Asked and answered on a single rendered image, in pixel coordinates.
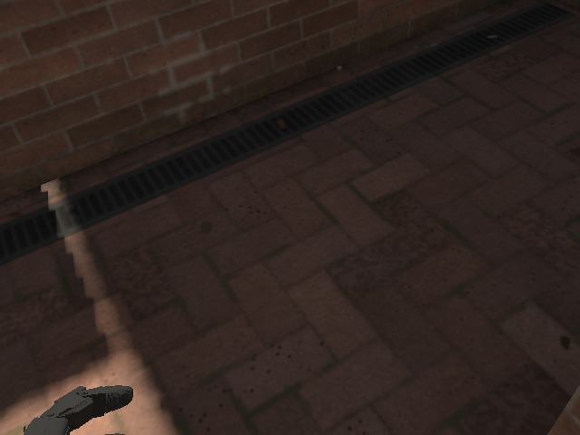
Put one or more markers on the left robot hand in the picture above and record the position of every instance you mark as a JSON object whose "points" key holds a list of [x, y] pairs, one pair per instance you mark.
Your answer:
{"points": [[79, 406]]}

